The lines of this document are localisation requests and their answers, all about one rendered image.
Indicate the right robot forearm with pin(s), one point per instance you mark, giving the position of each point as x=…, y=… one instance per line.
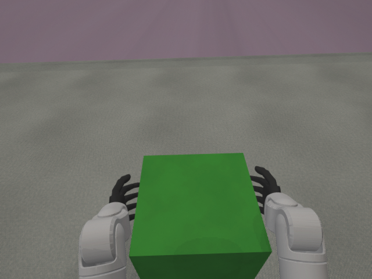
x=299, y=238

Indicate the left robot forearm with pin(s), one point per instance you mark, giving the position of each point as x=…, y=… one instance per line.
x=102, y=244

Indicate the robot right hand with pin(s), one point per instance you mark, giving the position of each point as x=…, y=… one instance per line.
x=269, y=185

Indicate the carton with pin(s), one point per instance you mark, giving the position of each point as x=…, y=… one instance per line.
x=197, y=217

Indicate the robot left hand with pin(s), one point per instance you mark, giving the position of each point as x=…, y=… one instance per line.
x=119, y=191

